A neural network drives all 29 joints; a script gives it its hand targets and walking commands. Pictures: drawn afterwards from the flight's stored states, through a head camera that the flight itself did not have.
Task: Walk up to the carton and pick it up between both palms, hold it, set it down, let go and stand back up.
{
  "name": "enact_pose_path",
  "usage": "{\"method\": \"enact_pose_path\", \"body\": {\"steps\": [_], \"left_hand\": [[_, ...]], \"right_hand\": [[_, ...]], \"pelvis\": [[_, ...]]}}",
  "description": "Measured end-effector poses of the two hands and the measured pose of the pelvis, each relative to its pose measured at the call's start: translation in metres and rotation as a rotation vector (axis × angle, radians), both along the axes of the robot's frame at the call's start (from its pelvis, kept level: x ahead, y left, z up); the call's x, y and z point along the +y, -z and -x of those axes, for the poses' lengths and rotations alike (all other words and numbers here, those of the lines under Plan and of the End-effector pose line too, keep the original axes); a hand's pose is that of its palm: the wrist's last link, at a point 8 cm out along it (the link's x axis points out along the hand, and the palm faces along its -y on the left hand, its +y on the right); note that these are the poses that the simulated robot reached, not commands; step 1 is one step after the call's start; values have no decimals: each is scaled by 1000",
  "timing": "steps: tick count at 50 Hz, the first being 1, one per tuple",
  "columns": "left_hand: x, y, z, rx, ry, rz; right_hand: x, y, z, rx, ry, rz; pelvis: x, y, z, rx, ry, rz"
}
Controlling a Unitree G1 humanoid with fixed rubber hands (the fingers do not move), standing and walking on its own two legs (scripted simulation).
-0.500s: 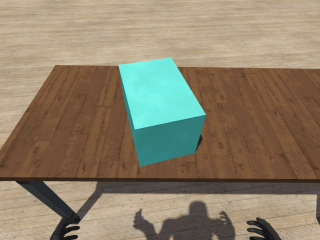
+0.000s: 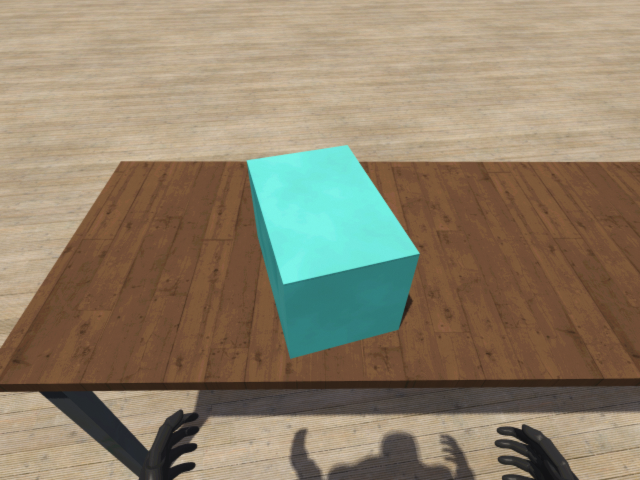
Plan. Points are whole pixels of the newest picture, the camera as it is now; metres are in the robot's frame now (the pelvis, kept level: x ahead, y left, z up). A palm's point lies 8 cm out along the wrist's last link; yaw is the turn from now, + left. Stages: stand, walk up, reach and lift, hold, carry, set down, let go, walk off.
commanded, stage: reach and lift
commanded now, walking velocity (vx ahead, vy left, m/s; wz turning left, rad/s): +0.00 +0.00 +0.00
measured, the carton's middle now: (321, 243) +0.51 +0.03 +0.00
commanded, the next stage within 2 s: none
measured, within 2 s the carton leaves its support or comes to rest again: neither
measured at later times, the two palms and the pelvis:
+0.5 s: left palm (191, 455) +0.17 +0.17 -0.01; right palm (562, 464) +0.19 -0.26 -0.02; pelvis -0.01 -0.01 +0.00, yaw +0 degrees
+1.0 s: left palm (213, 391) +0.23 +0.15 +0.03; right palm (543, 379) +0.27 -0.25 +0.02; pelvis -0.02 -0.03 +0.00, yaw +0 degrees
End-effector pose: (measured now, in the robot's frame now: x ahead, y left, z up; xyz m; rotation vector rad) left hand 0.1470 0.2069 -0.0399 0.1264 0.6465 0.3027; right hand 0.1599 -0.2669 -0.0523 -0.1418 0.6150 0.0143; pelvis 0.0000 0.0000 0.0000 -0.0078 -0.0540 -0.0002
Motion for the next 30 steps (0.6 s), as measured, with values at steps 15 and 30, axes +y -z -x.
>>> {"method": "enact_pose_path", "body": {"steps": [15, 30], "left_hand": [[-27, -22, -20, -153, -39, 24], [-50, -37, -34, -292, -68, 37]], "right_hand": [[1, -28, -25, -134, -63, -42], [2, -37, -36, -261, -94, -113]], "pelvis": [[-4, 1, 1, 8, 3, -2], [-17, 4, 11, 23, 7, -13]]}}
